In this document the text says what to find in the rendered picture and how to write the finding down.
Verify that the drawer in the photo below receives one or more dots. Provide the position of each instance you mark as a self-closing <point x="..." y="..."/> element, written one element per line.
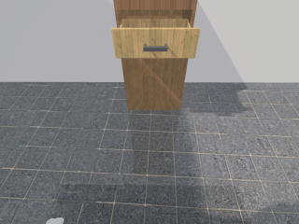
<point x="129" y="39"/>

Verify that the handle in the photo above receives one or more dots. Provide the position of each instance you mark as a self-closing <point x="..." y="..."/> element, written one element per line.
<point x="155" y="48"/>

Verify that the cabinet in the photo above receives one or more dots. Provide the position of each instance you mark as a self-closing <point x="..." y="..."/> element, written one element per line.
<point x="154" y="83"/>

